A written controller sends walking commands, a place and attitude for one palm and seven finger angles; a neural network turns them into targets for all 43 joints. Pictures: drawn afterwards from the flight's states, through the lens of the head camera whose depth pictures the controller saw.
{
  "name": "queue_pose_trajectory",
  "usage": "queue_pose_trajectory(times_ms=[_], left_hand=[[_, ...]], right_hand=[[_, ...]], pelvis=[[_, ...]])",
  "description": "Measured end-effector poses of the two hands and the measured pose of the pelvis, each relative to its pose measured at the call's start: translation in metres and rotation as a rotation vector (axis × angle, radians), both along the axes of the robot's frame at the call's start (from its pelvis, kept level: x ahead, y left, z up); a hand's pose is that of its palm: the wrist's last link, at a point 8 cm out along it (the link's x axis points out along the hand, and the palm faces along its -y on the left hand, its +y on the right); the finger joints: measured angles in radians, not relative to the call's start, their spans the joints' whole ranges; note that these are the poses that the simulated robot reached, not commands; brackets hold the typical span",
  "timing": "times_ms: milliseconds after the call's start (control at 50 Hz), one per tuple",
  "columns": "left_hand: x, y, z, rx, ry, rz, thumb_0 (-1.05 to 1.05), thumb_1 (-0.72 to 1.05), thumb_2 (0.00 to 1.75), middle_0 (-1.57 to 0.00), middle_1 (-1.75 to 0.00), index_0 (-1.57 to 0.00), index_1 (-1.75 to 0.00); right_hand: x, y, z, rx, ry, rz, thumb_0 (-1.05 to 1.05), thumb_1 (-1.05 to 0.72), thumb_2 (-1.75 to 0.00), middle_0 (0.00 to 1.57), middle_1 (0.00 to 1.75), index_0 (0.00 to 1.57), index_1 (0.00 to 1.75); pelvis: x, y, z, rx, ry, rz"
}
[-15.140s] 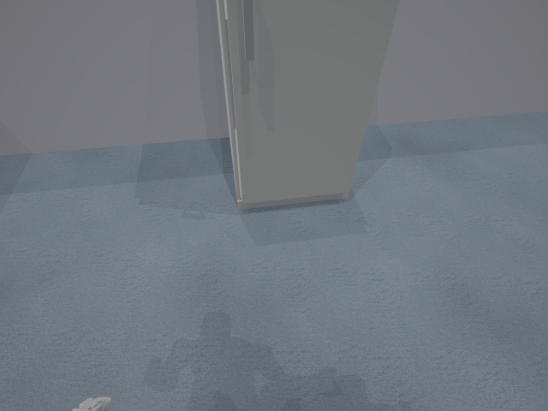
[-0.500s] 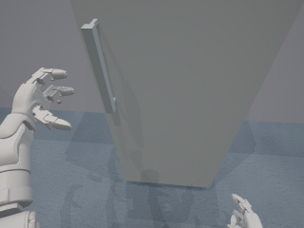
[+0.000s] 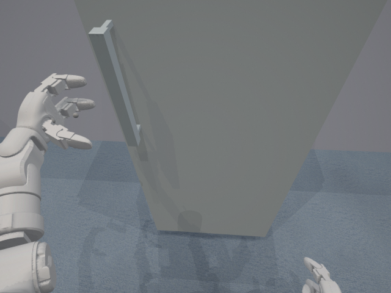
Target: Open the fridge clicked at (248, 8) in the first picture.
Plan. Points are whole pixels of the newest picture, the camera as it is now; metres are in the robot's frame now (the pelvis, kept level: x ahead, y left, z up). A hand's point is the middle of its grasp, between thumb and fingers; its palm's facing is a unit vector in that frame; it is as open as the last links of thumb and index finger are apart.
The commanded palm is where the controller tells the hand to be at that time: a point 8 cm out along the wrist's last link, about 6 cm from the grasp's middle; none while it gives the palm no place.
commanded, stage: move the hooked fingers beside the handle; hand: left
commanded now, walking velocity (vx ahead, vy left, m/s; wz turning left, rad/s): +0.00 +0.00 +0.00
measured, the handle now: (123, 92) +0.49 +0.19 +0.17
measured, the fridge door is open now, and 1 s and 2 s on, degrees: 0 0 0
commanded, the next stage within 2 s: none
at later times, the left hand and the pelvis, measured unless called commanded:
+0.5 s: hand (91, 103) +0.43 +0.24 +0.18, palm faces +0.00 -1.00 -0.02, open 14.0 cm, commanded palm +0.40 +0.30 +0.18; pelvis +0.00 +0.01 +0.00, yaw -1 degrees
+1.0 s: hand (85, 109) +0.41 +0.24 +0.18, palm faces +0.00 -1.00 -0.01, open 14.0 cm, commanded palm +0.39 +0.30 +0.18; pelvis +0.00 +0.01 +0.00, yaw -1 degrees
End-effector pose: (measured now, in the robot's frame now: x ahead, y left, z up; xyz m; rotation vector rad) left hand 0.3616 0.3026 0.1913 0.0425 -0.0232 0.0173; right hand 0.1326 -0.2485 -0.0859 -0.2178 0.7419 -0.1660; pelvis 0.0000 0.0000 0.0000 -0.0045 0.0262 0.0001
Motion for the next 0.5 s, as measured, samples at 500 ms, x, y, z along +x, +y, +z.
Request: queue_pose_trajectory(times_ms=[500], left_hand=[[0.052,-0.007,-0.011,-0.020,0.063,-0.014,-0.01,-0.50,0.30,-0.30,-1.20,-0.30,-1.20]], right_hand=[[-0.065,-0.009,-0.014,-0.019,0.182,-0.102,0.01,-0.91,-0.90,0.20,0.30,0.20,0.30]], pelvis=[[-0.002,0.007,-0.001,-0.002,0.054,-0.020]])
